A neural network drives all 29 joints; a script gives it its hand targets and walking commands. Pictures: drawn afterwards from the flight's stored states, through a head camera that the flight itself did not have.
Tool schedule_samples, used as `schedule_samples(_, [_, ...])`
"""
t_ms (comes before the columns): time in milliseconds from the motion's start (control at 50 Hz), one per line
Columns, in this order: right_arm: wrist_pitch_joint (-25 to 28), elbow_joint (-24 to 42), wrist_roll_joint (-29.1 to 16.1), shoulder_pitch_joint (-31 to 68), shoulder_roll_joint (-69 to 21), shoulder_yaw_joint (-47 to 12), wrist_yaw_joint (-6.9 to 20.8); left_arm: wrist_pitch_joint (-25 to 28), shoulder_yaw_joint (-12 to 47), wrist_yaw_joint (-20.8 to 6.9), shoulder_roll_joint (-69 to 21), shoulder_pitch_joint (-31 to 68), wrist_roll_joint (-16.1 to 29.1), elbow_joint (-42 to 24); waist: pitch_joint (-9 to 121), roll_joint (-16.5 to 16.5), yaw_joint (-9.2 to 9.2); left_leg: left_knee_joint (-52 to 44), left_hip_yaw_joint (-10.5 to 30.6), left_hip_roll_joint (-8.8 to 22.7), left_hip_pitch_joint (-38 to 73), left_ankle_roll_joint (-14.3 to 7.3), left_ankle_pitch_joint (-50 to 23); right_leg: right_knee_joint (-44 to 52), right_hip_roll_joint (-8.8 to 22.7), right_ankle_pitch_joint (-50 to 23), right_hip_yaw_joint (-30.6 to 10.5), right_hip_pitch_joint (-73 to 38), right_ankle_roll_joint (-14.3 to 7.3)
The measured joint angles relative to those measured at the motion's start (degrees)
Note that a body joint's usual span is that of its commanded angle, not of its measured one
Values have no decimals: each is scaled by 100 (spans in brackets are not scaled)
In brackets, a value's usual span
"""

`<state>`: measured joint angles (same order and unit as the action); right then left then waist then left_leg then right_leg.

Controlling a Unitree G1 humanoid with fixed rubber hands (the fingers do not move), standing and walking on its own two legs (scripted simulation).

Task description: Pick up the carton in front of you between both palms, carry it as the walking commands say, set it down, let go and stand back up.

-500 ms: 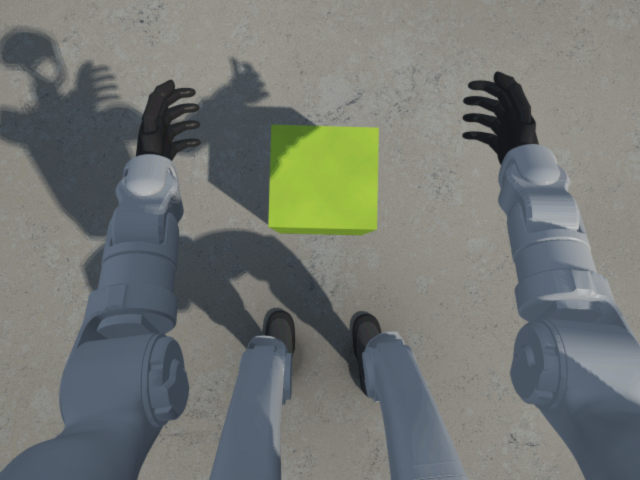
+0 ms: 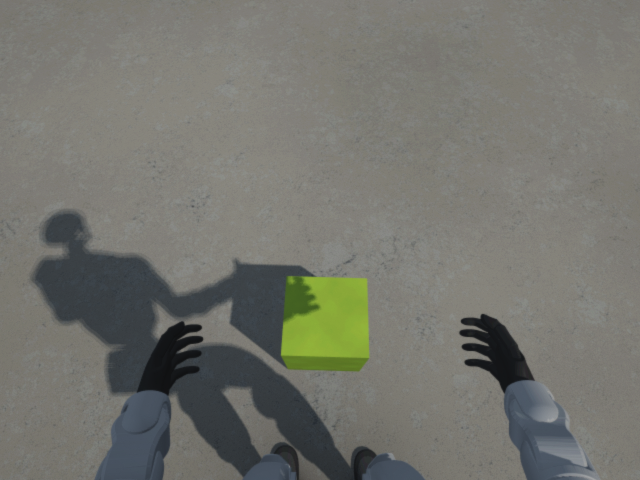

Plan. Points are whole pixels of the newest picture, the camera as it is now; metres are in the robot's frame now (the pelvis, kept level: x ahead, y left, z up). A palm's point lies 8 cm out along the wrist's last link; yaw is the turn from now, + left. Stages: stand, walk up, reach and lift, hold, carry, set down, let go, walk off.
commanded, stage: let go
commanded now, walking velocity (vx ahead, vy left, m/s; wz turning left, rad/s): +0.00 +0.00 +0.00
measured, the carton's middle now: (325, 326) +0.44 -0.01 -0.63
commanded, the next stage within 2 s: stand in 0.64 s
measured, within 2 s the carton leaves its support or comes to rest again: neither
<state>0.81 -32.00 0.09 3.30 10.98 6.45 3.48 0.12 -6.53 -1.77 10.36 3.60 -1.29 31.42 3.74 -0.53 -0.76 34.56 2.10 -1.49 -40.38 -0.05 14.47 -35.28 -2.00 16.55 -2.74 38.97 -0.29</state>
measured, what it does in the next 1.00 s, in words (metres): shifts its weight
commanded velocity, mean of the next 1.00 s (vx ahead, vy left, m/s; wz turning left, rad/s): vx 0.00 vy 0.00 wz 0.00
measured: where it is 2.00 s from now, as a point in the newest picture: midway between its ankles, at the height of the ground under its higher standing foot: outside the picture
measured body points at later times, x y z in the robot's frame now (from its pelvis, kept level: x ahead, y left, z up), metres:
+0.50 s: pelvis +0.01 +0.01 +0.02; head +0.02 +0.01 +0.47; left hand +0.18 +0.24 -0.05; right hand +0.19 -0.23 -0.05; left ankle +0.01 +0.12 -0.72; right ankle -0.01 -0.11 -0.72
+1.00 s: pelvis +0.05 +0.00 +0.01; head +0.05 +0.00 +0.46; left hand +0.15 +0.26 -0.10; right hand +0.15 -0.27 -0.10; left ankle +0.01 +0.12 -0.72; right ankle -0.01 -0.11 -0.72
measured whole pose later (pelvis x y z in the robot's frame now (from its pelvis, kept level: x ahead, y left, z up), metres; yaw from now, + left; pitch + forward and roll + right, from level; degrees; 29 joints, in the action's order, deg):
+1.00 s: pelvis +0.05 +0.00 +0.01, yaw -2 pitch +4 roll +0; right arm 3.3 -41.0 1.6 -18.0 15.3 0.8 -1.3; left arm 3.3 -0.7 0.8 15.0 -18.9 -1.3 42.8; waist 5.7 0.3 -0.3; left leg 31.8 0.8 -0.5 -14.6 -0.1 21.1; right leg -31.1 -2.8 21.7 -4.2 13.0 -1.0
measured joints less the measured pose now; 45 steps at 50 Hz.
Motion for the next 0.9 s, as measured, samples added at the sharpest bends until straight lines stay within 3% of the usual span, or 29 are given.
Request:
schedule_samples(160, [-54, 493, -56, -1295, 44, -299, 15, -23, 256, -92, 123, -1299, 98, -440, -421, -1, 34, -768, 1, -1, 1893, -29, -106, 841, 36, -148, -26, -1924, 6])
schedule_samples(280, [-377, 633, -30, -1631, 110, -395, 77, -335, 380, -192, 220, -1701, 132, -622, -652, 7, 60, -981, 0, -25, 2860, -53, -78, 1062, 69, -119, -31, -2896, 6])
schedule_samples(480, [-872, 728, 94, -1493, 76, -388, 120, -846, 410, -247, 177, -1610, 45, -770, -1015, 7, 84, -894, 6, -56, 3488, -68, 35, 953, 95, 15, -22, -3520, 9])
schedule_samples(640, [-1118, 870, 147, -1514, 73, -420, 26, -804, 408, -189, 199, -1645, 81, -722, -1074, -2, 79, -859, -22, -28, 3563, -58, 73, 919, 67, 36, -49, -3582, -1])
schedule_samples(740, [-211, 80, 262, -1687, 281, -447, -363, -51, 487, 160, 334, -1917, -135, 183, -411, 50, 81, -648, -77, 25, 2976, -11, 231, 743, 13, 143, -97, -2991, 18])
schedule_samples(900, [280, -719, 186, -2012, 433, -485, -436, 361, 523, 218, 458, -2205, -48, 969, 44, 88, 74, -422, -113, 79, 2635, -11, 488, 563, -51, 357, -129, -2654, -47])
